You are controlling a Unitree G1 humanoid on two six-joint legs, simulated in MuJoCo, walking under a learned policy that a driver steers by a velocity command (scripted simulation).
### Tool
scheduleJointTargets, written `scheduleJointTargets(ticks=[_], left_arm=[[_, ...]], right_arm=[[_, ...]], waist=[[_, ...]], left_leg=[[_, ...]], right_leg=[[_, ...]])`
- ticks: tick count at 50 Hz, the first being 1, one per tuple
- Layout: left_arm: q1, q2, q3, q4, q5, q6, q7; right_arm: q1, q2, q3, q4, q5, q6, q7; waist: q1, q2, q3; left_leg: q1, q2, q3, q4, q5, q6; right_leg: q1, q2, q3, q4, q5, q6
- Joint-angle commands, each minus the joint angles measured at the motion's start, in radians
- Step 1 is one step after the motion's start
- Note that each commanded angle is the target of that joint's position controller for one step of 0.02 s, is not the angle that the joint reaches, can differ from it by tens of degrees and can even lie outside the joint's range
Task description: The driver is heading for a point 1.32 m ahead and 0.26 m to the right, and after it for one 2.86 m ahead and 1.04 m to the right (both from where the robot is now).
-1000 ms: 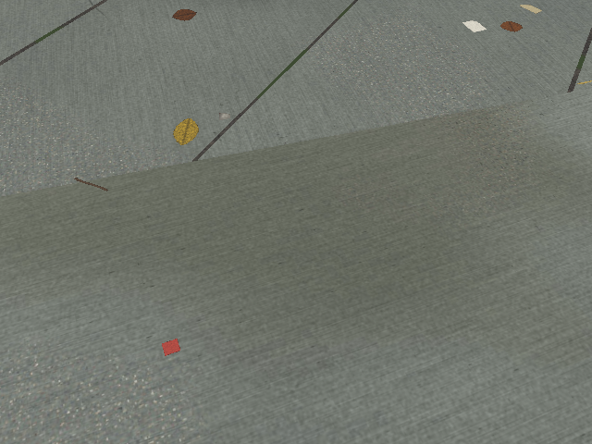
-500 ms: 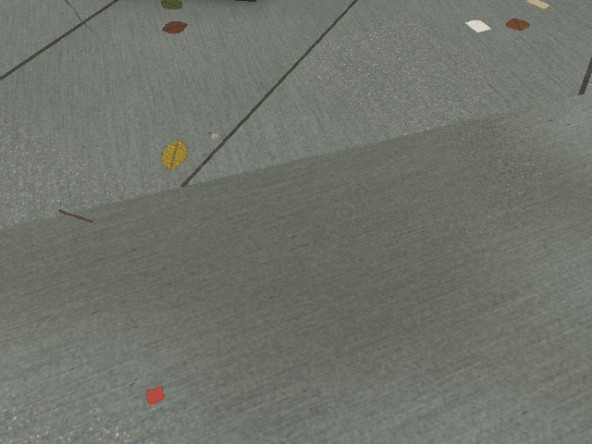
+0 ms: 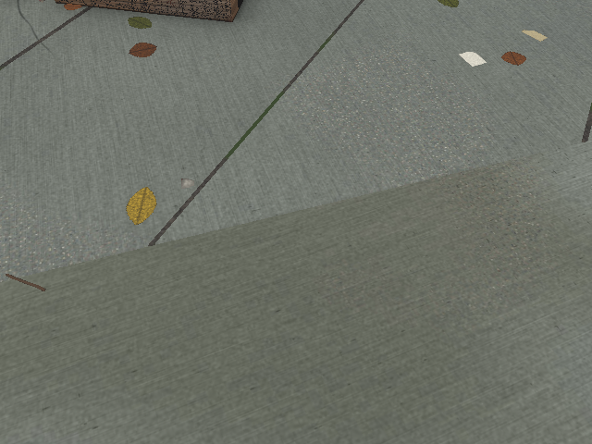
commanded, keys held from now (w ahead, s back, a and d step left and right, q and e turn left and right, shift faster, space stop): w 1.00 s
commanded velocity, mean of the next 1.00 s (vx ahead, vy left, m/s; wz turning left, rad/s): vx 0.50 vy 0.00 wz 0.00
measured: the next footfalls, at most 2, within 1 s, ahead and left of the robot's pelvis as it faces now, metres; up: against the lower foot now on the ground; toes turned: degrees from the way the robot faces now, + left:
right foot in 0.32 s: +0.36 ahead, -0.11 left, +0.00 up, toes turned -4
left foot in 0.88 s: +0.66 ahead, +0.06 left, +0.00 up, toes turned +5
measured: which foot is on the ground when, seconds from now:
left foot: down 0.00-0.34, up 0.36-0.86, down 0.88-1.00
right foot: up 0.00-0.30, down 0.32-0.88, up 0.90-1.00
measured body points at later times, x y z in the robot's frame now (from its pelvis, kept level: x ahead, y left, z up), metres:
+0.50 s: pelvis +0.29 -0.06 +0.00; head +0.31 -0.06 +0.45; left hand +0.33 +0.20 -0.14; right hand +0.31 -0.30 -0.15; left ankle +0.22 +0.07 -0.65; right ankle +0.32 -0.11 -0.74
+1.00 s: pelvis +0.56 +0.00 -0.01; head +0.58 +0.01 +0.44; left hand +0.53 +0.24 -0.16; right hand +0.67 -0.25 -0.14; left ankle +0.62 +0.06 -0.74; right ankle +0.42 -0.12 -0.65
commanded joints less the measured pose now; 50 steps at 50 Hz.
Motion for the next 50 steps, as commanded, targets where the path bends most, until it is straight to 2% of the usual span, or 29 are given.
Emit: scheduleJointTargets(ticks=[1, 6, 10, 12, 14, 15, 16, 17, 18, 19, 20, 21, 23, 24, 26, 27, 29, 33, 38, 41, 42, 43, 44, 45, 46, 47, 48, 49, 50], left_arm=[[0.021, 0.037, 0.007, -0.039, 0.002, 0.019, -0.010], [-0.187, 0.023, -0.004, -0.111, -0.015, 0.013, -0.015], [-0.285, 0.030, -0.007, -0.149, -0.017, 0.007, -0.012], [-0.296, 0.041, -0.003, -0.164, -0.017, -0.001, -0.010], [-0.213, 0.060, 0.008, -0.147, -0.016, -0.011, -0.002], [-0.103, 0.078, 0.019, -0.112, -0.016, -0.017, 0.006], [0.067, 0.100, 0.034, -0.056, -0.008, -0.027, 0.015], [0.243, 0.176, 0.057, -0.019, 0.018, -0.034, 0.026], [0.284, 0.262, 0.080, -0.013, 0.027, -0.027, 0.021], [0.204, 0.211, 0.073, -0.020, -0.013, -0.014, 0.009], [0.093, 0.154, 0.056, -0.038, -0.024, -0.015, 0.006], [0.045, 0.098, 0.042, -0.042, -0.020, -0.024, 0.003], [0.045, 0.037, 0.021, -0.015, -0.021, -0.038, 0.011], [0.074, 0.035, 0.018, 0.001, -0.020, -0.045, 0.014], [0.126, 0.065, 0.022, 0.023, -0.025, -0.057, 0.017], [0.143, 0.081, 0.025, 0.028, -0.025, -0.059, 0.017], [0.179, 0.087, 0.023, 0.035, -0.025, -0.058, 0.017], [0.244, 0.080, 0.014, 0.046, -0.025, -0.056, 0.017], [0.326, 0.091, 0.013, 0.076, -0.016, -0.051, 0.027], [0.305, 0.107, 0.019, 0.081, -0.009, -0.047, 0.037], [0.288, 0.117, 0.022, 0.080, -0.008, -0.046, 0.039], [0.273, 0.124, 0.024, 0.080, -0.009, -0.042, 0.038], [0.257, 0.117, 0.021, 0.072, -0.016, -0.040, 0.036], [0.276, 0.065, 0.005, 0.034, -0.039, -0.041, 0.028], [0.374, 0.020, 0.004, 0.035, -0.058, -0.038, 0.022], [0.280, 0.096, 0.026, 0.029, -0.032, -0.031, 0.024], [0.196, 0.087, 0.026, 0.002, -0.025, -0.036, 0.019], [0.161, 0.069, 0.025, -0.003, -0.023, -0.038, 0.015], [0.163, 0.059, 0.026, -0.001, -0.009, -0.028, 0.012]], right_arm=[[0.048, -0.088, -0.006, -0.032, 0.002, -0.021, -0.002], [0.147, -0.078, 0.004, -0.017, 0.004, -0.017, -0.004], [0.212, -0.083, 0.006, 0.005, -0.005, -0.012, -0.013], [0.211, -0.093, 0.003, 0.010, -0.013, -0.010, -0.019], [0.175, -0.110, -0.002, 0.006, -0.015, -0.009, -0.024], [0.163, -0.120, -0.005, 0.006, -0.015, -0.007, -0.024], [0.141, -0.122, -0.005, 0.001, -0.008, -0.004, -0.022], [0.132, -0.092, 0.005, -0.031, 0.004, -0.007, -0.017], [0.258, 0.007, 0.019, -0.042, 0.042, -0.004, -0.005], [0.187, -0.094, -0.009, -0.037, 0.014, 0.001, -0.009], [0.095, -0.092, -0.013, -0.071, 0.007, -0.002, -0.006], [0.047, -0.076, -0.011, -0.081, 0.003, -0.006, -0.003], [0.054, -0.043, -0.012, -0.079, -0.020, 0.016, 0.006], [0.064, -0.027, -0.011, -0.077, -0.023, 0.028, 0.013], [0.033, -0.020, -0.013, -0.091, -0.027, 0.043, 0.021], [-0.007, -0.023, -0.013, -0.106, -0.028, 0.049, 0.024], [-0.107, -0.034, -0.013, -0.142, -0.026, 0.054, 0.028], [-0.276, -0.027, -0.001, -0.200, -0.012, 0.051, 0.031], [-0.400, -0.033, 0.005, -0.246, -0.007, 0.043, 0.028], [-0.380, -0.051, -0.003, -0.254, -0.008, 0.031, 0.024], [-0.319, -0.062, -0.010, -0.237, -0.008, 0.025, 0.019], [-0.199, -0.077, -0.022, -0.197, -0.010, 0.018, 0.012], [-0.026, -0.107, -0.038, -0.140, -0.022, 0.007, 0.002], [0.139, -0.200, -0.062, -0.113, -0.049, 0.001, -0.009], [0.150, -0.257, -0.076, -0.110, -0.042, 0.011, 0.002], [0.051, -0.207, -0.067, -0.121, -0.006, 0.022, 0.008], [-0.048, -0.142, -0.048, -0.138, 0.001, 0.020, 0.011], [-0.094, -0.094, -0.034, -0.140, -0.003, 0.013, 0.013], [-0.098, -0.067, -0.025, -0.130, 0.000, 0.006, 0.009]], waist=[[0.029, 0.055, 0.052], [-0.031, 0.074, 0.058], [-0.063, 0.089, 0.060], [-0.052, 0.093, 0.060], [0.000, 0.105, 0.020], [0.045, 0.108, -0.035], [0.119, 0.086, -0.118], [0.177, 0.017, -0.235], [0.114, -0.213, -0.344], [0.099, -0.052, -0.288], [0.060, -0.031, -0.132], [0.039, 0.015, -0.059], [-0.016, -0.008, -0.022], [-0.025, -0.019, -0.026], [-0.035, -0.021, -0.014], [-0.033, -0.023, -0.001], [-0.016, -0.027, 0.027], [0.025, -0.036, 0.048], [0.064, -0.049, 0.061], [0.031, -0.052, 0.051], [0.002, -0.059, 0.019], [-0.049, -0.052, -0.041], [-0.118, -0.022, -0.132], [-0.153, 0.100, -0.267], [-0.103, 0.256, -0.352], [-0.075, 0.102, -0.240], [-0.046, 0.072, -0.102], [-0.019, 0.045, -0.045], [0.007, 0.061, -0.021]], left_leg=[[-0.039, 0.280, -0.237, -0.232, 0.160, 0.098], [0.059, 0.249, -0.166, -0.214, 0.349, 0.052], [0.205, 0.283, -0.160, -0.169, 0.460, 0.061], [0.268, 0.310, -0.159, -0.124, 0.553, 0.067], [0.282, 0.316, -0.136, -0.012, 0.796, 0.049], [0.281, 0.307, -0.126, 0.110, 0.890, 0.037], [0.207, 0.276, -0.096, 0.298, 0.835, 0.018], [-0.004, 0.232, -0.069, 0.575, 0.513, 0.002], [-0.371, 0.031, -0.030, 0.959, -0.276, -0.043], [-0.458, 0.067, -0.172, 1.033, -0.292, -0.025], [-0.495, 0.115, -0.173, 1.002, -0.200, -0.022], [-0.470, 0.146, -0.170, 0.950, -0.140, -0.024], [-0.382, 0.183, -0.162, 0.858, -0.103, -0.041], [-0.359, 0.182, -0.153, 0.835, -0.098, -0.050], [-0.386, 0.188, -0.131, 0.795, -0.075, -0.067], [-0.419, 0.197, -0.121, 0.767, -0.046, -0.076], [-0.487, 0.212, -0.101, 0.690, 0.026, -0.092], [-0.498, 0.199, -0.060, 0.464, 0.142, -0.108], [-0.495, 0.164, -0.033, 0.301, 0.149, -0.078], [-0.421, 0.133, -0.025, 0.235, 0.052, -0.034], [-0.330, 0.103, -0.014, 0.215, 0.015, -0.016], [-0.191, 0.069, -0.001, 0.171, 0.015, 0.005], [0.040, 0.088, -0.025, 0.129, 0.057, 0.034], [0.332, 0.335, -0.321, 0.112, -0.029, 0.106], [0.474, 0.550, -0.765, -0.018, -0.026, 0.230], [0.363, 0.489, -0.710, -0.051, -0.126, 0.193], [0.209, 0.454, -0.562, -0.085, -0.110, 0.159], [0.104, 0.404, -0.464, -0.122, -0.033, 0.124], [0.037, 0.364, -0.390, -0.142, 0.037, 0.095]], right_leg=[[-0.087, -0.038, -0.024, -0.086, 0.099, 0.028], [-0.106, -0.007, -0.084, -0.360, 0.249, 0.046], [-0.120, 0.026, -0.106, -0.479, 0.242, 0.022], [-0.106, 0.039, -0.106, -0.520, 0.184, -0.004], [0.031, 0.087, -0.122, -0.563, 0.100, -0.040], [0.153, 0.118, -0.130, -0.594, 0.081, -0.061], [0.365, 0.119, -0.125, -0.661, 0.139, -0.087], [0.632, -0.074, 0.081, -0.663, 0.062, -0.138], [0.877, -0.363, 0.592, -0.761, 0.030, -0.294], [0.796, -0.315, 0.634, -0.828, -0.039, -0.273], [0.646, -0.284, 0.467, -0.853, -0.024, -0.238], [0.529, -0.240, 0.365, -0.890, 0.082, -0.209], [0.399, -0.158, 0.215, -0.926, 0.200, -0.149], [0.383, -0.148, 0.183, -0.933, 0.248, -0.144], [0.375, -0.131, 0.136, -0.949, 0.317, -0.146], [0.375, -0.125, 0.118, -0.964, 0.314, -0.146], [0.390, -0.112, 0.092, -0.987, 0.326, -0.141], [0.435, -0.084, 0.039, -0.991, 0.416, -0.120], [0.582, -0.122, 0.027, -0.953, 0.506, -0.126], [0.645, -0.150, 0.013, -0.868, 0.688, -0.115], [0.645, -0.148, 0.000, -0.793, 0.822, -0.103], [0.634, -0.130, -0.017, -0.656, 0.902, -0.090], [0.532, -0.090, -0.049, -0.457, 0.811, -0.069], [0.266, -0.015, -0.097, -0.134, 0.440, -0.037], [-0.011, 0.162, -0.069, 0.170, -0.300, -0.016], [-0.089, 0.093, 0.043, 0.221, -0.222, -0.032], [-0.108, 0.053, 0.037, 0.182, -0.126, -0.033], [-0.075, 0.021, 0.033, 0.122, -0.066, -0.032], [-0.032, 0.002, 0.029, 0.076, -0.042, -0.022]])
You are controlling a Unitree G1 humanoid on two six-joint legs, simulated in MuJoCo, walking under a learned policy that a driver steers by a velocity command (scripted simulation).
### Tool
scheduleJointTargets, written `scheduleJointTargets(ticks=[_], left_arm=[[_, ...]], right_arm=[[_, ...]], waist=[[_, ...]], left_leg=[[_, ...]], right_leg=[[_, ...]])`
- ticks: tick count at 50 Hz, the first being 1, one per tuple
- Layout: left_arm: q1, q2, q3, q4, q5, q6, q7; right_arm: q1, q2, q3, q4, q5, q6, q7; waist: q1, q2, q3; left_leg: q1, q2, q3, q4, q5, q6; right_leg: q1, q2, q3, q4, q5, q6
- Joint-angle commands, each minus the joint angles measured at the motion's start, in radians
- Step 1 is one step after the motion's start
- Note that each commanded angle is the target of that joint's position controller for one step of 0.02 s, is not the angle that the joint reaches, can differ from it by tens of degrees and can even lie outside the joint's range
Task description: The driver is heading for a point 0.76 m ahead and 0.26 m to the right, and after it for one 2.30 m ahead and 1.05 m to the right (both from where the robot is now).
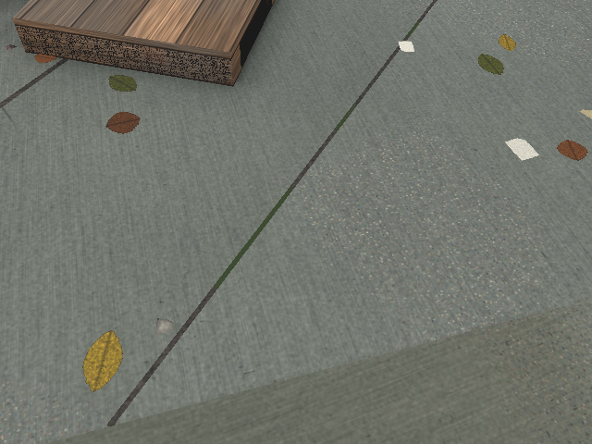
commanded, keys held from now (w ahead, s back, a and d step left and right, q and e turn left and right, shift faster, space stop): w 0.06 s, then w+e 0.30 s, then e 0.64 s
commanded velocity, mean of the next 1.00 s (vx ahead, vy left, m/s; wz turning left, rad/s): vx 0.29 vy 0.00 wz -0.42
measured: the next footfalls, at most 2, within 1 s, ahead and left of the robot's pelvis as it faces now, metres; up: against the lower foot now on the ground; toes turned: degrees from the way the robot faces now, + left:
right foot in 0.46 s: +0.38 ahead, -0.10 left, +0.00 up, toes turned -14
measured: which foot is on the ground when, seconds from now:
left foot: down 0.00-0.46, up 0.48-1.00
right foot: up 0.00-0.44, down 0.46-1.00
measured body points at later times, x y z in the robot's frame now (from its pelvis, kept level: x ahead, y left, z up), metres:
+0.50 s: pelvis +0.26 -0.03 -0.02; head +0.30 -0.04 +0.43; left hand +0.45 +0.17 -0.14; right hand +0.18 -0.26 -0.16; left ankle +0.08 +0.07 -0.67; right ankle +0.34 -0.09 -0.73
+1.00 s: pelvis +0.36 -0.03 +0.01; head +0.39 -0.05 +0.46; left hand +0.54 +0.21 -0.11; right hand +0.39 -0.33 -0.10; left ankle +0.45 +0.09 -0.70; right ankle +0.34 -0.09 -0.73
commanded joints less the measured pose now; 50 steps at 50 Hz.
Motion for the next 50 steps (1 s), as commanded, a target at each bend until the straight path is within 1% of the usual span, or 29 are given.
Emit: scheduleJointTargets(ticks=[1, 2, 5, 7, 10, 13, 16, 18, 19, 20, 21, 22, 23, 24, 25, 26, 27, 28, 29, 30, 31, 33, 34, 37, 40, 42, 44, 48, 50], left_arm=[[0.036, 0.051, 0.015, -0.048, 0.022, 0.008, -0.013], [0.040, 0.041, 0.016, -0.048, 0.024, 0.019, -0.018], [-0.031, 0.039, 0.016, -0.072, 0.022, 0.041, -0.028], [-0.119, 0.048, 0.017, -0.101, 0.015, 0.047, -0.032], [-0.219, 0.047, 0.012, -0.138, 0.007, 0.044, -0.035], [-0.307, 0.030, -0.001, -0.170, 0.007, 0.040, -0.039], [-0.384, 0.027, -0.009, -0.206, 0.011, 0.036, -0.041], [-0.385, 0.035, -0.006, -0.219, 0.013, 0.033, -0.041], [-0.351, 0.040, -0.002, -0.212, 0.017, 0.030, -0.038], [-0.286, 0.049, 0.004, -0.194, 0.022, 0.027, -0.033], [-0.182, 0.065, 0.014, -0.164, 0.025, 0.020, -0.029], [-0.060, 0.090, 0.027, -0.127, 0.034, 0.008, -0.025], [0.051, 0.158, 0.051, -0.109, 0.049, 0.000, -0.018], [0.007, 0.277, 0.083, -0.144, 0.035, 0.011, -0.009], [0.051, 0.283, 0.085, -0.151, -0.009, 0.028, -0.009], [-0.042, 0.243, 0.076, -0.167, -0.012, 0.037, 0.001], [-0.107, 0.178, 0.059, -0.174, -0.016, 0.041, 0.004], [-0.129, 0.143, 0.048, -0.174, -0.020, 0.043, 0.010], [-0.142, 0.128, 0.042, -0.178, -0.021, 0.045, 0.014], [-0.136, 0.133, 0.041, -0.179, -0.015, 0.042, 0.012], [-0.128, 0.155, 0.045, -0.181, -0.009, 0.036, 0.008], [-0.117, 0.193, 0.054, -0.191, -0.002, 0.033, 0.004], [-0.110, 0.199, 0.056, -0.197, -0.003, 0.035, 0.004], [-0.078, 0.208, 0.059, -0.211, -0.007, 0.052, 0.009], [-0.047, 0.222, 0.065, -0.225, -0.005, 0.069, 0.015], [-0.034, 0.227, 0.068, -0.235, -0.001, 0.077, 0.017], [-0.026, 0.231, 0.071, -0.245, 0.004, 0.083, 0.018], [-0.032, 0.245, 0.076, -0.265, 0.010, 0.093, 0.014], [-0.052, 0.252, 0.078, -0.277, 0.010, 0.099, 0.010]], right_arm=[[0.107, -0.041, -0.003, 0.014, 0.011, -0.017, -0.007], [0.140, -0.043, -0.001, 0.029, 0.011, -0.025, -0.010], [0.201, -0.091, -0.010, 0.050, 0.011, -0.039, -0.014], [0.241, -0.090, -0.007, 0.057, 0.007, -0.040, -0.016], [0.277, -0.078, 0.000, 0.063, 0.008, -0.041, -0.020], [0.311, -0.076, 0.005, 0.071, 0.008, -0.045, -0.027], [0.363, -0.081, 0.005, 0.092, 0.003, -0.041, -0.039], [0.362, -0.097, 0.002, 0.096, 0.001, -0.035, -0.048], [0.347, -0.108, 0.000, 0.094, 0.001, -0.031, -0.054], [0.333, -0.122, -0.004, 0.090, 0.000, -0.026, -0.061], [0.318, -0.136, -0.009, 0.084, 0.000, -0.018, -0.064], [0.300, -0.146, -0.013, 0.074, 0.009, -0.012, -0.063], [0.265, -0.143, -0.012, 0.042, 0.024, -0.016, -0.057], [0.338, -0.047, 0.000, -0.019, 0.048, -0.020, -0.047], [0.298, -0.114, -0.009, -0.036, 0.032, -0.017, -0.043], [0.220, -0.096, -0.004, -0.060, 0.031, -0.018, -0.042], [0.191, -0.096, -0.005, -0.066, 0.022, -0.018, -0.042], [0.158, -0.106, -0.012, -0.080, 0.004, -0.005, -0.041], [0.179, -0.098, -0.012, -0.080, -0.013, 0.018, -0.040], [0.196, -0.085, -0.012, -0.083, -0.017, 0.040, -0.040], [0.204, -0.073, -0.009, -0.088, -0.016, 0.056, -0.039], [0.192, -0.071, -0.008, -0.105, -0.011, 0.069, -0.039], [0.169, -0.078, -0.009, -0.119, -0.011, 0.074, -0.039], [0.077, -0.106, -0.013, -0.162, -0.008, 0.089, -0.040], [0.002, -0.122, -0.013, -0.197, -0.003, 0.102, -0.043], [-0.032, -0.127, -0.012, -0.215, 0.000, 0.104, -0.046], [-0.053, -0.131, -0.009, -0.230, 0.005, 0.102, -0.049], [-0.063, -0.139, -0.001, -0.256, 0.020, 0.091, -0.053], [-0.043, -0.145, 0.002, -0.263, 0.028, 0.084, -0.056]], waist=[[0.001, 0.072, -0.030], [0.007, 0.078, -0.034], [0.011, 0.070, -0.009], [-0.009, 0.070, 0.022], [-0.029, 0.071, 0.042], [-0.051, 0.078, 0.051], [-0.074, 0.075, 0.065], [-0.061, 0.083, 0.052], [-0.041, 0.093, 0.037], [-0.016, 0.109, 0.000], [0.022, 0.118, -0.055], [0.074, 0.116, -0.120], [0.136, 0.065, -0.203], [0.046, -0.217, -0.339], [0.075, -0.026, -0.441], [0.051, 0.003, -0.309], [0.019, 0.048, -0.165], [-0.008, 0.060, -0.099], [-0.035, 0.054, -0.082], [-0.048, 0.043, -0.090], [-0.057, 0.035, -0.106], [-0.062, 0.012, -0.137], [-0.056, -0.004, -0.146], [-0.027, -0.042, -0.152], [0.001, -0.057, -0.135], [0.013, -0.065, -0.119], [0.020, -0.073, -0.108], [0.023, -0.084, -0.109], [0.013, -0.093, -0.113]], left_leg=[[0.177, 0.269, -0.326, -0.323, 0.075, 0.107], [0.165, 0.260, -0.301, -0.329, 0.131, 0.106], [0.173, 0.250, -0.220, -0.367, 0.179, 0.102], [0.193, 0.242, -0.175, -0.390, 0.183, 0.082], [0.231, 0.228, -0.102, -0.396, 0.252, 0.049], [0.276, 0.230, -0.034, -0.388, 0.353, 0.031], [0.377, 0.256, 0.012, -0.349, 0.472, 0.030], [0.439, 0.274, 0.043, -0.276, 0.658, 0.025], [0.456, 0.275, 0.064, -0.199, 0.847, 0.018], [0.467, 0.273, 0.078, -0.092, 1.014, 0.011], [0.460, 0.268, 0.087, 0.062, 1.075, 0.006], [0.394, 0.255, 0.097, 0.264, 0.973, -0.009], [0.186, 0.212, 0.107, 0.555, 0.616, -0.042], [-0.211, -0.003, 0.089, 0.991, -0.418, -0.103], [-0.271, 0.008, -0.120, 1.066, -0.374, -0.105], [-0.325, 0.062, -0.146, 1.031, -0.293, -0.102], [-0.316, 0.096, -0.141, 0.921, -0.247, -0.103], [-0.291, 0.115, -0.149, 0.835, -0.230, -0.110], [-0.234, 0.115, -0.144, 0.783, -0.219, -0.119], [-0.198, 0.109, -0.141, 0.738, -0.213, -0.127], [-0.186, 0.099, -0.133, 0.708, -0.202, -0.134], [-0.190, 0.093, -0.127, 0.649, -0.164, -0.145], [-0.204, 0.094, -0.126, 0.623, -0.142, -0.149], [-0.252, 0.099, -0.138, 0.561, -0.096, -0.160], [-0.300, 0.098, -0.163, 0.509, -0.094, -0.165], [-0.315, 0.090, -0.177, 0.469, -0.114, -0.163], [-0.307, 0.075, -0.187, 0.425, -0.147, -0.156], [-0.221, 0.032, -0.192, 0.323, -0.216, -0.132], [-0.148, 0.011, -0.194, 0.243, -0.240, -0.118]], right_leg=[[-0.226, -0.093, 0.051, 0.018, 0.090, 0.008], [-0.209, -0.091, 0.040, 0.002, 0.099, 0.017], [-0.286, -0.102, 0.027, -0.050, 0.167, 0.038], [-0.359, -0.104, 0.036, -0.107, 0.240, 0.044], [-0.398, -0.086, 0.030, -0.235, 0.337, 0.045], [-0.371, -0.070, -0.028, -0.374, 0.400, 0.036], [-0.370, -0.053, -0.082, -0.473, 0.373, 0.009], [-0.332, -0.024, -0.115, -0.516, 0.302, -0.021], [-0.285, 0.008, -0.139, -0.528, 0.259, -0.038], [-0.218, 0.047, -0.163, -0.531, 0.217, -0.056], [-0.121, 0.082, -0.169, -0.561, 0.210, -0.077], [0.039, 0.093, -0.145, -0.653, 0.299, -0.102], [0.274, -0.031, 0.004, -0.682, 0.502, -0.160], [0.610, -0.390, 0.477, -0.610, 1.156, -0.351], [0.603, -0.407, 0.532, -0.658, 1.255, -0.422], [0.482, -0.379, 0.427, -0.701, 1.139, -0.386], [0.317, -0.316, 0.350, -0.759, 1.032, -0.319], [0.218, -0.254, 0.298, -0.791, 0.957, -0.267], [0.135, -0.212, 0.253, -0.811, 0.938, -0.244], [0.097, -0.192, 0.233, -0.813, 0.948, -0.228], [0.085, -0.175, 0.220, -0.806, 0.990, -0.222], [0.080, -0.153, 0.210, -0.796, 1.016, -0.206], [0.085, -0.145, 0.215, -0.793, 0.995, -0.192], [0.112, -0.130, 0.260, -0.796, 0.839, -0.148], [0.156, -0.137, 0.339, -0.806, 0.652, -0.133], [0.181, -0.143, 0.386, -0.805, 0.572, -0.139], [0.198, -0.148, 0.423, -0.791, 0.554, -0.148], [0.207, -0.149, 0.484, -0.742, 0.659, -0.158], [0.203, -0.142, 0.518, -0.719, 0.719, -0.148]])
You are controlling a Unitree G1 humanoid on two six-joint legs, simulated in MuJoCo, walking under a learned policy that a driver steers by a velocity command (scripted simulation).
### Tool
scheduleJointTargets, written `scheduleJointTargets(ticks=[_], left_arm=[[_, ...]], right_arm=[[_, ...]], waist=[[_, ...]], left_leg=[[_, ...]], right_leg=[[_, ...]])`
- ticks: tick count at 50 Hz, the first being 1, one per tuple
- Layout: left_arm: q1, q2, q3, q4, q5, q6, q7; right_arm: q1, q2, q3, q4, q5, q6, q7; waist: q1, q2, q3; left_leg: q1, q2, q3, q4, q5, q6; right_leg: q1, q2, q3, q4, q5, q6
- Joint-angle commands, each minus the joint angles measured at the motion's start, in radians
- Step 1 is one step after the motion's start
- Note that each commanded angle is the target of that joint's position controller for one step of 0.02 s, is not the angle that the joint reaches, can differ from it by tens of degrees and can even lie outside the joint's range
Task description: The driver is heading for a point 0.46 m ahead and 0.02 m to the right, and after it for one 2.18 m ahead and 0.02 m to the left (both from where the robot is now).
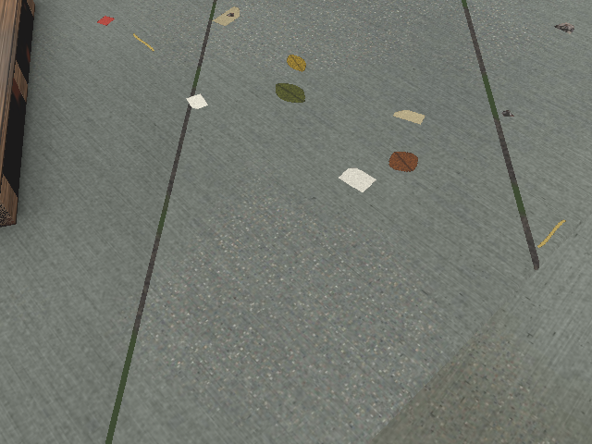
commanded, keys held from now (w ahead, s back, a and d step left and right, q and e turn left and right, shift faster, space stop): e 0.26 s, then no key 0.58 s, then w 0.16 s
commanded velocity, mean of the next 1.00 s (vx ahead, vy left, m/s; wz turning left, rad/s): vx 0.03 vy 0.00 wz -0.29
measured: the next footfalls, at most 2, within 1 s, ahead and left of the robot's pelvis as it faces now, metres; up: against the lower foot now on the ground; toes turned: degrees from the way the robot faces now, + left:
left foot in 0.10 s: +0.06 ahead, +0.13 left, +0.00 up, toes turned -8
right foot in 0.54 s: +0.00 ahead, -0.08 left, +0.00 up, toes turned -16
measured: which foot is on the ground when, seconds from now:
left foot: up 0.00-0.08, down 0.10-0.54, up 0.56-0.84, down 0.86-1.00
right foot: down 0.00-0.08, up 0.10-0.52, down 0.54-1.00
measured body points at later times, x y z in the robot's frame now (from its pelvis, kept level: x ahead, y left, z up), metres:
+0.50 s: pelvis -0.01 +0.03 +0.00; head +0.02 +0.03 +0.45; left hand +0.19 +0.26 -0.12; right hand +0.01 -0.26 -0.11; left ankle +0.02 +0.13 -0.74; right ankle -0.06 -0.08 -0.72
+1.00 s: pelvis -0.02 +0.02 +0.00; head -0.03 +0.02 +0.45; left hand +0.14 +0.24 -0.13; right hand -0.07 -0.24 -0.14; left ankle -0.02 +0.14 -0.74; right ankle -0.06 -0.07 -0.73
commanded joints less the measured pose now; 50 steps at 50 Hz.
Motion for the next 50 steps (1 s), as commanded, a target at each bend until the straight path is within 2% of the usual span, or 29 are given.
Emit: scheduleJointTargets(ticks=[1, 3, 4, 5, 6, 7, 8, 9, 11, 13, 17, 23, 25, 26, 27, 28, 29, 30, 32, 34, 36, 39, 41, 43, 44, 45, 46, 48, 50], left_arm=[[0.005, 0.159, 0.037, -0.063, -0.001, 0.001, -0.002], [-0.058, 0.157, 0.037, -0.081, -0.016, 0.007, -0.004], [-0.075, 0.132, 0.029, -0.095, -0.025, 0.007, -0.001], [0.012, 0.043, 0.009, -0.102, -0.023, 0.005, 0.001], [0.042, 0.105, 0.024, -0.104, -0.006, 0.009, 0.008], [0.028, 0.148, 0.033, -0.099, 0.017, 0.012, 0.005], [0.009, 0.160, 0.039, -0.082, 0.014, 0.018, -0.003], [0.015, 0.151, 0.040, -0.072, 0.006, 0.028, -0.013], [0.017, 0.141, 0.034, -0.071, -0.005, 0.040, -0.036], [-0.022, 0.131, 0.027, -0.087, -0.014, 0.044, -0.045], [-0.087, 0.101, 0.008, -0.112, -0.012, 0.052, -0.044], [-0.107, 0.067, -0.025, -0.117, -0.020, 0.050, -0.033], [-0.074, 0.058, -0.034, -0.101, -0.019, 0.039, -0.028], [-0.044, 0.054, -0.039, -0.087, -0.012, 0.028, -0.023], [-0.049, 0.086, -0.039, -0.086, 0.004, 0.015, -0.016], [-0.043, 0.152, -0.037, -0.104, 0.017, 0.002, -0.011], [-0.081, 0.171, -0.033, -0.096, 0.002, -0.006, -0.003], [-0.123, 0.116, -0.047, -0.099, 0.002, -0.014, -0.006], [-0.183, 0.072, -0.067, -0.091, 0.006, -0.018, 0.000], [-0.156, 0.075, -0.070, -0.072, -0.004, -0.024, 0.010], [-0.138, 0.066, -0.075, -0.052, -0.009, -0.028, 0.011], [-0.132, 0.069, -0.075, -0.024, -0.005, -0.027, 0.013], [-0.144, 0.072, -0.072, -0.010, -0.008, -0.024, 0.015], [-0.123, 0.057, -0.075, 0.009, -0.016, -0.027, 0.014], [-0.105, 0.062, -0.069, 0.017, -0.012, -0.023, 0.010], [-0.112, 0.046, -0.068, 0.018, -0.014, -0.014, 0.004], [-0.143, 0.067, -0.063, 0.018, -0.001, -0.010, -0.001], [-0.176, 0.041, -0.063, 0.001, 0.008, -0.020, -0.017], [-0.167, 0.030, -0.062, -0.003, 0.013, -0.042, -0.028]], right_arm=[[0.021, -0.096, -0.016, -0.078, 0.013, -0.024, -0.007], [0.101, -0.096, -0.014, -0.064, 0.010, -0.033, -0.012], [0.134, -0.125, -0.020, -0.058, -0.002, -0.041, -0.020], [0.098, -0.202, -0.030, -0.079, -0.015, -0.040, -0.029], [0.072, -0.258, -0.038, -0.102, -0.015, -0.027, -0.021], [0.110, -0.222, -0.036, -0.095, -0.010, -0.022, -0.014], [0.071, -0.156, -0.017, -0.101, -0.005, -0.022, -0.008], [0.023, -0.131, -0.010, -0.114, -0.009, -0.019, -0.004], [0.020, -0.137, -0.011, -0.123, -0.018, -0.018, -0.009], [0.067, -0.145, -0.017, -0.115, -0.020, -0.020, -0.006], [0.148, -0.163, -0.028, -0.084, -0.017, -0.029, 0.001], [0.133, -0.187, -0.035, -0.064, -0.023, -0.024, 0.029], [0.131, -0.195, -0.037, -0.051, -0.015, -0.011, 0.034], [0.129, -0.190, -0.034, -0.044, -0.006, -0.006, 0.035], [0.167, -0.162, -0.028, -0.035, -0.007, -0.007, 0.037], [0.216, -0.073, -0.006, -0.062, -0.022, -0.006, 0.046], [0.146, -0.077, -0.001, -0.069, -0.005, 0.014, 0.028], [0.140, -0.123, -0.012, -0.056, 0.001, 0.027, 0.025], [0.161, -0.123, -0.018, -0.016, 0.001, 0.029, 0.031], [0.195, -0.119, -0.019, 0.016, -0.014, 0.027, 0.034], [0.193, -0.093, -0.012, 0.031, -0.010, 0.025, 0.033], [0.167, -0.076, -0.003, 0.045, -0.004, 0.025, 0.023], [0.191, -0.068, 0.001, 0.069, -0.001, 0.019, 0.015], [0.233, -0.083, 0.005, 0.100, -0.018, 0.000, 0.011], [0.244, -0.115, 0.003, 0.102, -0.032, -0.012, 0.014], [0.218, -0.169, -0.019, 0.122, -0.014, -0.008, 0.023], [0.228, -0.152, -0.020, 0.122, -0.015, -0.009, 0.032], [0.265, -0.168, -0.028, 0.140, -0.020, -0.009, 0.035], [0.238, -0.159, -0.030, 0.137, -0.018, -0.020, 0.035]], waist=[[-0.026, -0.122, -0.090], [-0.081, -0.112, -0.080], [-0.091, -0.067, -0.080], [-0.024, 0.168, -0.101], [-0.022, 0.219, -0.089], [-0.030, 0.160, -0.093], [-0.017, 0.090, -0.050], [0.002, 0.088, -0.024], [-0.006, 0.157, -0.047], [-0.033, 0.150, -0.064], [-0.075, 0.156, -0.068], [-0.081, 0.203, -0.078], [-0.057, 0.189, -0.075], [-0.032, 0.158, -0.069], [-0.043, 0.080, -0.083], [-0.076, -0.178, -0.130], [-0.042, -0.254, -0.057], [-0.059, -0.160, -0.015], [-0.088, -0.152, 0.013], [-0.084, -0.156, -0.020], [-0.076, -0.131, -0.041], [-0.059, -0.143, -0.028], [-0.075, -0.126, -0.031], [-0.084, -0.076, -0.076], [-0.069, -0.052, -0.058], [-0.048, 0.093, 0.027], [-0.082, 0.118, 0.069], [-0.094, 0.209, 0.133], [-0.074, 0.170, 0.130]], left_leg=[[0.028, -0.028, -0.009, -0.126, -0.036, 0.022], [0.201, -0.035, 0.004, -0.371, 0.085, 0.033], [0.326, 0.038, -0.045, -0.502, 0.183, 0.047], [0.434, 0.299, -0.273, -0.554, 0.333, 0.110], [0.383, 0.442, -0.438, -0.522, 0.594, 0.252], [0.349, 0.454, -0.405, -0.507, 0.665, 0.313], [0.308, 0.372, -0.280, -0.499, 0.644, 0.287], [0.288, 0.292, -0.166, -0.493, 0.617, 0.239], [0.322, 0.224, -0.056, -0.471, 0.701, 0.210], [0.365, 0.225, -0.021, -0.461, 0.721, 0.221], [0.432, 0.265, -0.044, -0.455, 0.685, 0.255], [0.334, 0.266, -0.022, -0.425, 0.632, 0.255], [0.305, 0.254, -0.017, -0.382, 0.624, 0.234], [0.253, 0.240, -0.001, -0.349, 0.576, 0.194], [0.168, 0.212, 0.018, -0.305, 0.431, 0.130], [0.030, 0.122, 0.104, -0.124, -0.005, 0.061], [0.095, 0.049, 0.086, -0.095, -0.208, 0.047], [0.109, 0.059, 0.053, -0.037, -0.176, 0.043], [0.114, 0.048, 0.052, -0.032, -0.080, 0.038], [0.123, 0.035, 0.063, -0.016, -0.051, 0.026], [0.150, 0.034, 0.064, -0.055, -0.051, 0.017], [0.186, 0.024, 0.075, -0.187, -0.042, 0.015], [0.257, 0.017, 0.087, -0.344, 0.068, 0.022], [0.422, 0.075, 0.027, -0.463, 0.232, 0.035], [0.430, 0.120, -0.022, -0.452, 0.121, 0.057], [0.292, 0.100, -0.047, -0.455, -0.126, 0.099], [0.242, 0.128, -0.117, -0.528, -0.320, 0.136], [0.219, 0.250, -0.293, -0.672, -0.477, 0.209], [0.199, 0.296, -0.326, -0.696, -0.402, 0.238]], right_leg=[[0.160, -0.295, 0.327, -0.013, 0.533, -0.129], [0.085, -0.237, 0.326, 0.020, 0.409, -0.062], [-0.011, -0.182, 0.287, 0.079, 0.229, -0.008], [-0.133, -0.057, 0.100, 0.290, -0.212, 0.054], [-0.268, 0.045, -0.064, 0.466, -0.482, 0.077], [-0.260, -0.035, -0.082, 0.636, -0.458, 0.092], [-0.256, -0.063, -0.071, 0.696, -0.383, 0.101], [-0.251, -0.071, -0.082, 0.726, -0.322, 0.115], [-0.264, -0.070, -0.113, 0.783, -0.256, 0.140], [-0.282, -0.075, -0.132, 0.775, -0.235, 0.156], [-0.285, -0.083, -0.117, 0.629, -0.252, 0.155], [-0.047, -0.106, -0.199, 0.282, -0.289, 0.110], [0.047, -0.105, -0.226, 0.089, -0.183, 0.086], [0.143, -0.112, -0.225, -0.093, -0.031, 0.072], [0.249, -0.184, -0.116, -0.183, 0.047, 0.058], [0.362, -0.467, 0.194, -0.212, 0.222, 0.016], [0.094, -0.529, 0.196, -0.174, 0.372, -0.118], [0.076, -0.477, 0.148, -0.189, 0.315, -0.133], [0.063, -0.377, 0.044, -0.195, 0.273, -0.081], [0.116, -0.348, -0.002, -0.161, 0.402, -0.077], [0.133, -0.348, -0.016, -0.142, 0.419, -0.081], [0.127, -0.342, 0.005, -0.128, 0.320, -0.084], [0.107, -0.329, 0.016, -0.107, 0.253, -0.066], [0.030, -0.298, 0.025, -0.117, 0.011, -0.005], [-0.021, -0.252, 0.011, -0.100, -0.183, 0.000], [-0.039, -0.158, -0.079, -0.081, -0.291, -0.003], [-0.063, -0.131, -0.114, 0.019, -0.337, -0.003], [-0.142, -0.096, -0.215, 0.194, -0.277, 0.008], [-0.127, -0.146, -0.213, 0.241, -0.224, 0.001]])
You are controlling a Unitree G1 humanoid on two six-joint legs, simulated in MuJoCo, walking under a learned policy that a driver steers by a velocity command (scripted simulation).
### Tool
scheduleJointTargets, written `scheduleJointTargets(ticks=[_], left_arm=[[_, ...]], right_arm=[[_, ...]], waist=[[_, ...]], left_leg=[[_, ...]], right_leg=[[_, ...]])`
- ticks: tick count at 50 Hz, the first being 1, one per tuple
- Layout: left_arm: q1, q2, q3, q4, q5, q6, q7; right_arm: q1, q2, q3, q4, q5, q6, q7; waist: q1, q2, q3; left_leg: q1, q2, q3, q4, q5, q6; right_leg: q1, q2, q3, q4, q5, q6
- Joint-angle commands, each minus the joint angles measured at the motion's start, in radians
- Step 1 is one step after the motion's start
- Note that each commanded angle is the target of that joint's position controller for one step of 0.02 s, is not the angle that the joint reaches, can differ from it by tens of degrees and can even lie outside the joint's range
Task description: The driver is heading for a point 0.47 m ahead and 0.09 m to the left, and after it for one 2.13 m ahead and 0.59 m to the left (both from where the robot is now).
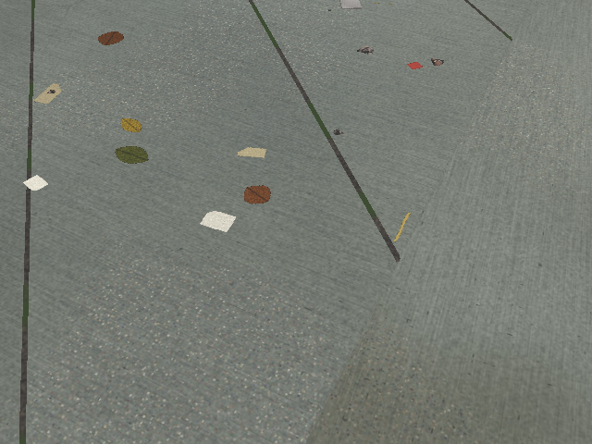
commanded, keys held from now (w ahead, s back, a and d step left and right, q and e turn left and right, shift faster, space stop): w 0.60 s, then no key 0.40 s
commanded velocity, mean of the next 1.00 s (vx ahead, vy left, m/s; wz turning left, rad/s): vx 0.33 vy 0.00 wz -0.01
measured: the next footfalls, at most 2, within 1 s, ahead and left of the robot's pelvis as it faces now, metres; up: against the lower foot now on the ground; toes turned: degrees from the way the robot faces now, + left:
left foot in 0.52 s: +0.36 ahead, +0.12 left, +0.00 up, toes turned +4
right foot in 1.00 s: +0.51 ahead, -0.03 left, +0.00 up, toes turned -2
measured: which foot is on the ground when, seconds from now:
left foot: down 0.00-0.10, up 0.12-0.50, down 0.52-1.00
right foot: down 0.00-0.52, up 0.54-0.98, down 1.00-1.00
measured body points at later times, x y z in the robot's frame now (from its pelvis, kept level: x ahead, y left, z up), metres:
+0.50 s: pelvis +0.18 +0.02 -0.01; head +0.21 +0.03 +0.44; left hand +0.08 +0.26 -0.15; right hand +0.40 -0.20 -0.10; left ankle +0.31 +0.12 -0.73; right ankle +0.01 -0.09 -0.74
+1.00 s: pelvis +0.39 +0.05 +0.00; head +0.41 +0.05 +0.44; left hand +0.49 +0.28 -0.15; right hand +0.37 -0.18 -0.16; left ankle +0.32 +0.12 -0.74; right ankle +0.48 -0.03 -0.74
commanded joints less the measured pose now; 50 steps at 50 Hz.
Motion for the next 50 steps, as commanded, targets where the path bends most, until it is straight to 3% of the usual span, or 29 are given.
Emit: scheduleJointTargets(ticks=[1, 3, 4, 5, 6, 7, 8, 10, 12, 17, 22, 24, 25, 26, 27, 28, 29, 30, 31, 32, 33, 35, 37, 41, 44, 48, 49, 50], left_arm=[[-0.066, 0.069, 0.021, -0.076, 0.004, -0.043, -0.015], [0.034, 0.054, 0.023, -0.030, -0.004, -0.059, -0.016], [0.112, 0.070, 0.031, 0.006, -0.007, -0.064, -0.010], [0.210, 0.119, 0.045, 0.035, -0.003, -0.072, 0.001], [0.314, 0.216, 0.070, 0.053, -0.001, -0.078, 0.009], [0.324, 0.222, 0.073, 0.067, 0.002, -0.075, 0.007], [0.246, 0.182, 0.063, 0.048, 0.003, -0.077, 0.005], [0.162, 0.139, 0.052, 0.024, -0.004, -0.092, 0.005], [0.183, 0.110, 0.040, 0.041, -0.008, -0.105, 0.007], [0.266, 0.110, 0.034, 0.097, -0.013, -0.109, 0.010], [0.275, 0.141, 0.040, 0.122, -0.011, -0.108, 0.010], [0.244, 0.157, 0.044, 0.125, -0.012, -0.106, 0.012], [0.231, 0.164, 0.047, 0.127, -0.014, -0.101, 0.012], [0.235, 0.152, 0.043, 0.124, -0.013, -0.099, 0.011], [0.273, 0.073, 0.023, 0.090, -0.025, -0.099, 0.007], [0.341, 0.033, 0.023, 0.088, -0.029, -0.099, 0.003], [0.257, 0.103, 0.043, 0.080, -0.010, -0.094, 0.004], [0.192, 0.108, 0.046, 0.063, -0.008, -0.098, -0.004], [0.166, 0.078, 0.042, 0.064, -0.011, -0.099, -0.006], [0.171, 0.061, 0.040, 0.072, -0.001, -0.087, -0.007], [0.212, 0.042, 0.036, 0.083, 0.005, -0.074, -0.009], [0.213, 0.028, 0.037, 0.090, 0.006, -0.057, -0.008], [0.170, 0.026, 0.039, 0.082, 0.005, -0.048, -0.007], [0.030, 0.004, 0.024, 0.048, -0.002, -0.041, -0.006], [-0.023, 0.002, 0.015, 0.044, -0.007, -0.040, 0.006], [-0.015, 0.015, 0.017, 0.064, -0.008, -0.048, 0.027], [0.020, 0.011, 0.017, 0.081, -0.007, -0.055, 0.032], [0.067, 0.024, 0.019, 0.098, -0.004, -0.068, 0.038]], right_arm=[[-0.015, -0.174, -0.045, -0.035, -0.001, -0.022, 0.002], [-0.076, -0.166, -0.049, -0.045, 0.012, -0.028, 0.008], [-0.090, -0.153, -0.050, -0.049, 0.012, -0.032, 0.008], [-0.126, -0.114, -0.040, -0.069, 0.007, -0.040, 0.009], [-0.159, -0.038, -0.021, -0.112, 0.014, -0.051, 0.017], [-0.200, -0.106, -0.035, -0.132, -0.008, -0.055, 0.015], [-0.182, -0.114, -0.040, -0.124, -0.005, -0.061, 0.021], [-0.141, -0.097, -0.037, -0.097, -0.002, -0.073, 0.039], [-0.154, -0.089, -0.034, -0.092, -0.016, -0.069, 0.051], [-0.328, -0.047, -0.012, -0.163, -0.012, -0.060, 0.058], [-0.389, -0.067, -0.011, -0.200, -0.002, -0.057, 0.048], [-0.296, -0.088, -0.025, -0.175, -0.006, -0.063, 0.035], [-0.168, -0.101, -0.036, -0.132, -0.009, -0.070, 0.026], [-0.002, -0.137, -0.054, -0.074, -0.019, -0.080, 0.014], [0.150, -0.234, -0.077, -0.053, -0.043, -0.088, 0.002], [0.161, -0.285, -0.085, -0.043, -0.027, -0.082, 0.012], [0.045, -0.227, -0.076, -0.050, 0.003, -0.077, 0.016], [-0.060, -0.152, -0.057, -0.073, 0.010, -0.081, 0.021], [-0.108, -0.105, -0.043, -0.076, 0.006, -0.091, 0.024], [-0.120, -0.074, -0.032, -0.066, 0.010, -0.100, 0.022], [-0.107, -0.067, -0.027, -0.051, 0.010, -0.109, 0.019], [-0.046, -0.057, -0.021, -0.016, 0.011, -0.128, 0.020], [-0.021, -0.073, -0.019, 0.003, 0.009, -0.129, 0.015], [0.012, -0.057, -0.002, 0.032, 0.010, -0.109, 0.002], [0.054, -0.059, 0.004, 0.060, 0.008, -0.099, -0.008], [0.058, -0.046, 0.011, 0.087, 0.004, -0.082, -0.020], [0.046, -0.043, 0.012, 0.091, 0.008, -0.079, -0.023], [0.052, -0.043, 0.012, 0.097, 0.010, -0.080, -0.023]], waist=[[0.015, 0.162, 0.149], [0.067, 0.145, 0.126], [0.095, 0.117, 0.111], [0.134, 0.014, 0.098], [0.162, -0.216, 0.064], [0.153, -0.154, 0.137], [0.092, -0.075, 0.169], [0.037, -0.063, 0.139], [0.037, -0.067, 0.100], [0.064, -0.086, 0.119], [0.059, -0.101, 0.129], [0.005, -0.090, 0.085], [-0.054, -0.065, 0.018], [-0.112, -0.033, -0.078], [-0.138, 0.118, -0.210], [-0.091, 0.261, -0.276], [-0.045, 0.142, -0.124], [-0.014, 0.073, -0.009], [0.012, 0.044, 0.038], [0.041, 0.042, 0.060], [0.063, 0.079, 0.033], [0.075, 0.059, 0.014], [0.077, 0.066, 0.012], [0.049, 0.088, 0.019], [0.019, 0.097, 0.003], [0.016, 0.094, 0.024], [0.037, 0.075, 0.026], [0.059, 0.031, 0.010]], left_leg=[[-0.114, 0.266, -0.357, -0.334, -0.418, 0.175], [-0.210, 0.185, -0.232, -0.262, -0.331, 0.141], [-0.282, 0.141, -0.183, -0.186, -0.319, 0.123], [-0.398, 0.085, -0.107, -0.019, -0.270, 0.092], [-0.569, -0.043, 0.047, 0.291, -0.218, 0.046], [-0.645, -0.018, -0.001, 0.456, -0.236, 0.063], [-0.644, 0.028, -0.045, 0.524, -0.156, 0.076], [-0.594, 0.069, -0.036, 0.529, -0.031, 0.069], [-0.563, 0.070, 0.004, 0.522, 0.045, 0.042], [-0.546, 0.062, 0.067, 0.344, 0.148, -0.009], [-0.382, 0.030, 0.095, 0.169, 0.187, 0.037], [-0.239, -0.010, 0.109, 0.124, 0.150, 0.071], [-0.089, -0.042, 0.124, 0.072, 0.157, 0.090], [0.134, -0.022, 0.097, 0.055, 0.134, 0.112], [0.384, 0.255, -0.249, -0.005, -0.100, 0.174], [0.446, 0.424, -0.700, -0.200, -0.176, 0.257], [0.303, 0.376, -0.640, -0.233, -0.264, 0.236], [0.153, 0.339, -0.483, -0.248, -0.206, 0.216], [0.054, 0.292, -0.364, -0.269, 0.011, 0.198], [-0.012, 0.240, -0.255, -0.270, 0.244, 0.167], [-0.040, 0.241, -0.186, -0.255, 0.464, 0.175], [-0.048, 0.225, -0.091, -0.222, 0.808, 0.188], [-0.027, 0.202, -0.031, -0.214, 0.906, 0.184], [-0.005, 0.160, 0.038, -0.195, 0.936, 0.154], [0.041, 0.168, 0.034, -0.163, 0.937, 0.145], [0.087, 0.202, -0.017, -0.079, 0.882, 0.156], [0.082, 0.194, -0.023, -0.034, 0.840, 0.140], [0.051, 0.169, -0.019, 0.023, 0.746, 0.104]], right_leg=[[-0.110, -0.033, -0.025, 0.038, -0.035, -0.018], [0.108, 0.001, -0.067, -0.129, 0.040, -0.033], [0.236, 0.013, -0.054, -0.188, 0.058, -0.034], [0.360, -0.094, 0.106, -0.286, -0.038, -0.053], [0.447, -0.327, 0.519, -0.468, -0.347, -0.134], [0.354, -0.432, 0.654, -0.516, -0.370, -0.198], [0.301, -0.407, 0.591, -0.505, -0.321, -0.202], [0.275, -0.322, 0.424, -0.525, -0.135, -0.153], [0.285, -0.267, 0.293, -0.521, 0.098, -0.131], [0.252, -0.237, 0.145, -0.494, 0.406, -0.131], [0.230, -0.274, 0.105, -0.456, 0.566, -0.105], [0.247, -0.274, 0.072, -0.328, 0.810, -0.078], [0.237, -0.245, 0.037, -0.164, 0.920, -0.060], [0.135, -0.196, 0.001, 0.054, 0.844, -0.042], [-0.110, -0.113, -0.049, 0.402, 0.453, -0.011], [-0.325, 0.039, 0.018, 0.644, -0.144, 0.001], [-0.394, -0.037, 0.088, 0.710, -0.061, -0.019], [-0.390, -0.087, 0.070, 0.670, 0.048, -0.026], [-0.343, -0.116, 0.057, 0.618, 0.103, -0.021], [-0.282, -0.134, 0.049, 0.578, 0.117, -0.011], [-0.221, -0.132, 0.038, 0.560, 0.105, 0.005], [-0.192, -0.112, 0.018, 0.537, 0.096, 0.026], [-0.229, -0.103, -0.002, 0.471, 0.145, 0.039], [-0.228, -0.092, -0.044, 0.242, 0.260, 0.054], [-0.176, -0.069, -0.060, 0.121, 0.301, 0.050], [-0.107, -0.055, -0.048, -0.021, 0.228, 0.018], [-0.046, -0.055, -0.042, -0.118, 0.273, 0.007], [0.065, -0.090, 0.002, -0.234, 0.472, -0.001]])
